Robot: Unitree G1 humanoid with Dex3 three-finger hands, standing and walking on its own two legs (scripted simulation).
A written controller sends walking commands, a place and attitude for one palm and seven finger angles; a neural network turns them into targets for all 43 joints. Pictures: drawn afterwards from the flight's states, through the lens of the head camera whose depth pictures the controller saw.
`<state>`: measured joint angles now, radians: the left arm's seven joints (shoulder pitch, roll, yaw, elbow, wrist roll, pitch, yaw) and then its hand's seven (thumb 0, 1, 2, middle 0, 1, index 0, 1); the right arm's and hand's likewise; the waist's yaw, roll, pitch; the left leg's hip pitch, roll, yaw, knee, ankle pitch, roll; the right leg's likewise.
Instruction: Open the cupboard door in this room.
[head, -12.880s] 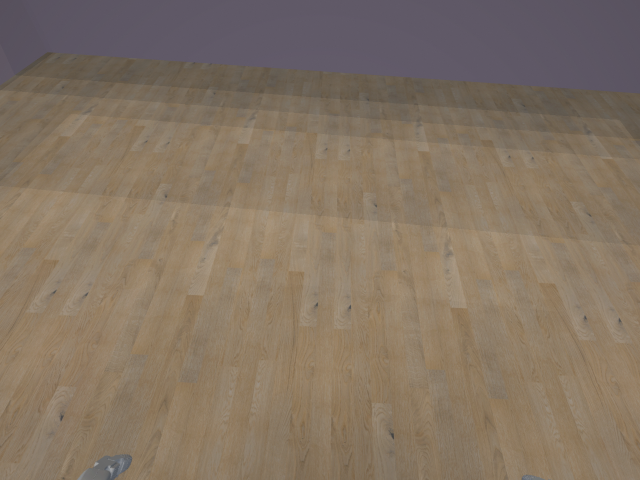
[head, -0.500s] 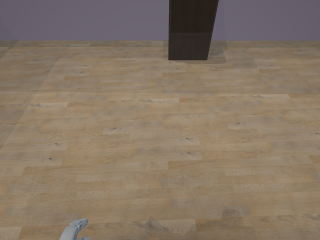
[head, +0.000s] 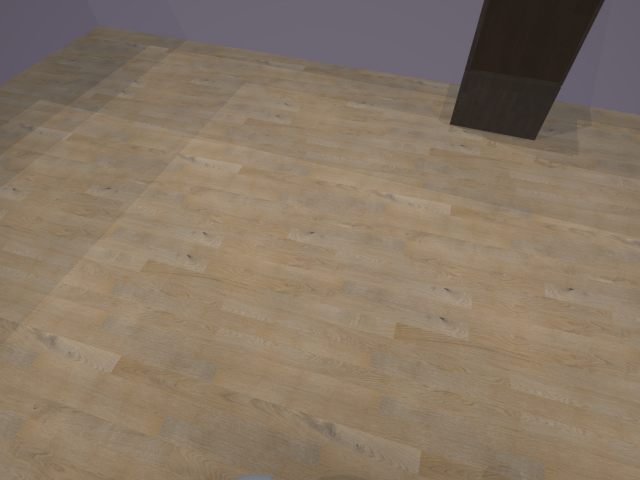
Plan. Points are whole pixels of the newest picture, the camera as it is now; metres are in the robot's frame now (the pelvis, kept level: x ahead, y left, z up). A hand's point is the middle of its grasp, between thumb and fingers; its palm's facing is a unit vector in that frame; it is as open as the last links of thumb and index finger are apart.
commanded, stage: stand and wait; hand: left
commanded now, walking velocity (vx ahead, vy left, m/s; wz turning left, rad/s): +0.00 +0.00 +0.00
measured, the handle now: out of the picture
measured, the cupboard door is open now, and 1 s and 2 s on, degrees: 0 0 0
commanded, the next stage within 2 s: turn or walk to find it in 0.44 s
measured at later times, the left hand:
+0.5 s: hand out of the picture +0.01 +0.21 -0.17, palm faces +0.06 -0.97 -0.22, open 7.4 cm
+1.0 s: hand out of the picture +0.01 +0.19 -0.17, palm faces +0.08 -0.97 -0.22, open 7.3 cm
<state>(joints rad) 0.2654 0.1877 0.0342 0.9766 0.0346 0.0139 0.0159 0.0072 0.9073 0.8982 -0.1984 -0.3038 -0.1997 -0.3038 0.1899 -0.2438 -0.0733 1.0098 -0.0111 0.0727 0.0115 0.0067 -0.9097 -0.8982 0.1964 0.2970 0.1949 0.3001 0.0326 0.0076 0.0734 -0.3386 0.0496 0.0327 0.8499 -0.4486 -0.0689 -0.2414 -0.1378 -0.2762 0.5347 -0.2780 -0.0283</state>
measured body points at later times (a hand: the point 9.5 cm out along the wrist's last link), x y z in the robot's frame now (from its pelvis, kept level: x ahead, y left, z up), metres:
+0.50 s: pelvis -0.01 +0.02 +0.00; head -0.01 +0.01 +0.45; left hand +0.01 +0.26 -0.15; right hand +0.06 -0.20 -0.16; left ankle -0.03 +0.14 -0.74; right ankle -0.01 -0.10 -0.74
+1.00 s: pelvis -0.03 +0.01 +0.00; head -0.02 +0.00 +0.45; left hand +0.01 +0.24 -0.15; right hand -0.05 -0.20 -0.17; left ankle -0.03 +0.14 -0.74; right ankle -0.01 -0.10 -0.74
